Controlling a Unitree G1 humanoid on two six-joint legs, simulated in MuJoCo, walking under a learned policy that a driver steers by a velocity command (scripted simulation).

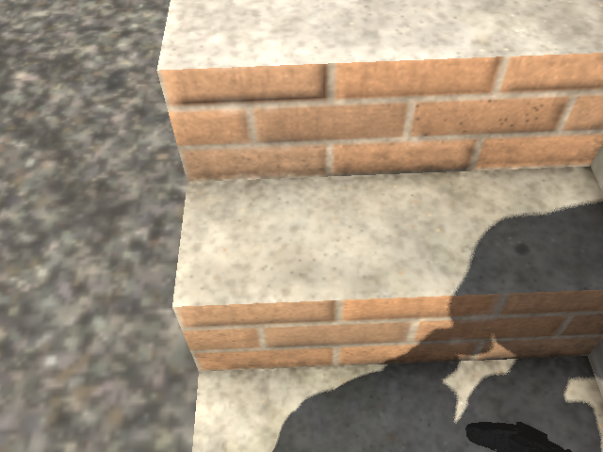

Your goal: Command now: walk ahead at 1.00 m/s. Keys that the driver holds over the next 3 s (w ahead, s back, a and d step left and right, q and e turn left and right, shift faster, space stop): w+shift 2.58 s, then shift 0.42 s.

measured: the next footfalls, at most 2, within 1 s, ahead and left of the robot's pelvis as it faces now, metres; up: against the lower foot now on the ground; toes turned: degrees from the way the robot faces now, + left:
right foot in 0.42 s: +0.37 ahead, -0.08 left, +0.22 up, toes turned -4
left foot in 0.80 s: +0.59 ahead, +0.18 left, +0.43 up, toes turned +9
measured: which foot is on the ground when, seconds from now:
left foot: down 0.00-0.40, up 0.42-0.78, down 0.80-1.00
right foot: up 0.00-0.40, down 0.42-0.82, up 0.84-1.00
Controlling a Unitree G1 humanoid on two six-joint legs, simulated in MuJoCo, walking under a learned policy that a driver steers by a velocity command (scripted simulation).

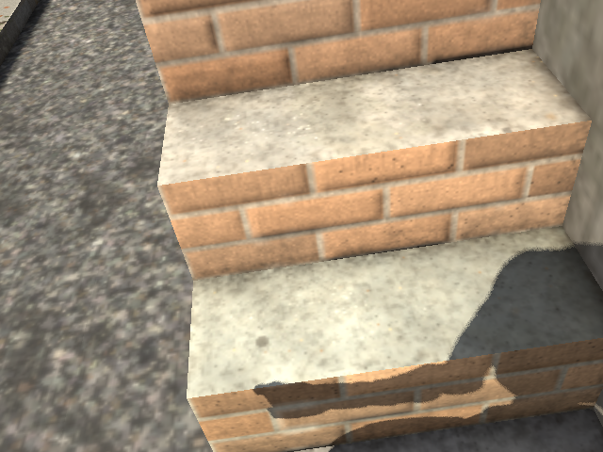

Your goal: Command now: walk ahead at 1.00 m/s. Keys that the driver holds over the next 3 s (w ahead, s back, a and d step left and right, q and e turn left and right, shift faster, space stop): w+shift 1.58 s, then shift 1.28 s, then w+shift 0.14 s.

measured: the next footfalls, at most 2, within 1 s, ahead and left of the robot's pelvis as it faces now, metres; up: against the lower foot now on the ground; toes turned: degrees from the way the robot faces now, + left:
right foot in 0.22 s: +0.14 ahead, -0.21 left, +0.00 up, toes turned +0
left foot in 0.64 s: +0.31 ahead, +0.00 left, +0.21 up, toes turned +7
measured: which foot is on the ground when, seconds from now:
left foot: down 0.00-0.20, up 0.22-0.62, down 0.64-1.00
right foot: up 0.00-0.20, down 0.22-0.64, up 0.66-1.00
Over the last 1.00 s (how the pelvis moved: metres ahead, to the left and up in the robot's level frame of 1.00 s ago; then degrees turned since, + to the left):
0.47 0.03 0.48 -2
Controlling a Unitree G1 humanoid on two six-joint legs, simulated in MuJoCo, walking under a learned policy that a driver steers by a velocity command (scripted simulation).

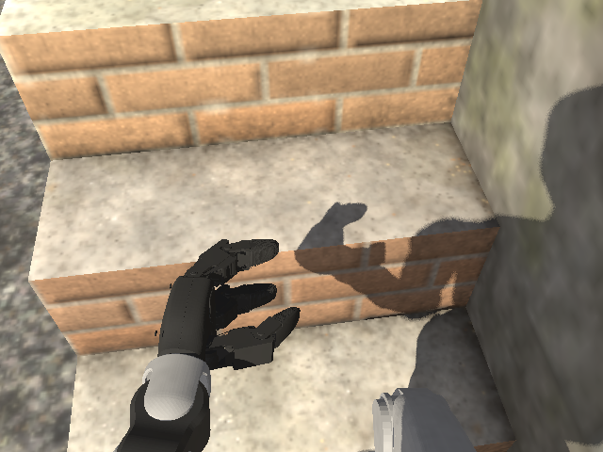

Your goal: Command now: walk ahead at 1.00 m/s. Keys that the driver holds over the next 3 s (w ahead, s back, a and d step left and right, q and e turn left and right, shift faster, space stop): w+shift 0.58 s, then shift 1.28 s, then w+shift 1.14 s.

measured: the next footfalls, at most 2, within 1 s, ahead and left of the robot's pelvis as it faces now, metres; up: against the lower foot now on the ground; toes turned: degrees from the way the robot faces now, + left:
right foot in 0.06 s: +0.19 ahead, -0.10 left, +0.22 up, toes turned -3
left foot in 0.58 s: +0.40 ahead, +0.16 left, +0.43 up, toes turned +9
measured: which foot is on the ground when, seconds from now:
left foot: down 0.00-0.06, up 0.08-0.56, down 0.58-1.00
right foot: up 0.00-0.04, down 0.06-0.60, up 0.62-0.96, down 0.98-1.00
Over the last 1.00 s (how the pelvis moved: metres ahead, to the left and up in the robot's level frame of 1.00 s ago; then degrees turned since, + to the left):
0.38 -0.10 0.33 -1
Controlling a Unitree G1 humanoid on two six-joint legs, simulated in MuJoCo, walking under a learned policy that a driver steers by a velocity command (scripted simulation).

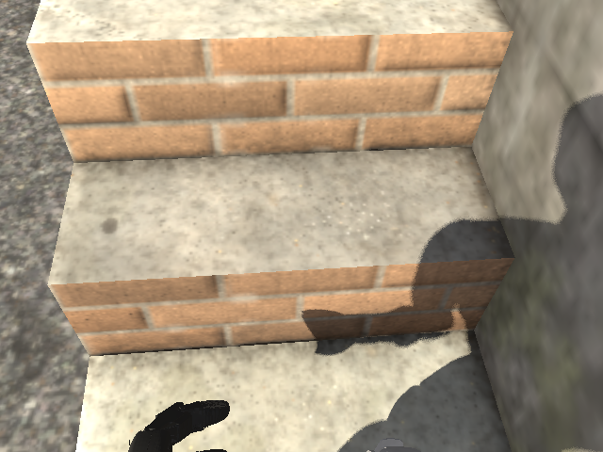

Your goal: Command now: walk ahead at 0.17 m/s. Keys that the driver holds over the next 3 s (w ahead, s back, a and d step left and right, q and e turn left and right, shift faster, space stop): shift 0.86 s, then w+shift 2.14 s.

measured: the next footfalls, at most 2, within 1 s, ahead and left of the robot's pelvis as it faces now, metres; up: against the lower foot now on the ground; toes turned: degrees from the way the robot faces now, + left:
left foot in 0.38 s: +0.19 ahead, +0.15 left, +0.22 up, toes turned -1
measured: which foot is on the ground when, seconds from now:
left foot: down 0.00-0.00, up 0.02-0.36, down 0.38-1.00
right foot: down 0.00-1.00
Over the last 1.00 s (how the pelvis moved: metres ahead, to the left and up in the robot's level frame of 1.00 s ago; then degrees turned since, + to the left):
0.47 0.04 0.47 2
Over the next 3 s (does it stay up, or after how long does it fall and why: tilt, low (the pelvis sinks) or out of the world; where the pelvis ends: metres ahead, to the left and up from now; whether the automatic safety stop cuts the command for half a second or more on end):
stays up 0.50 0.06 0.56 its command is cut before an obstacle after 2.1 s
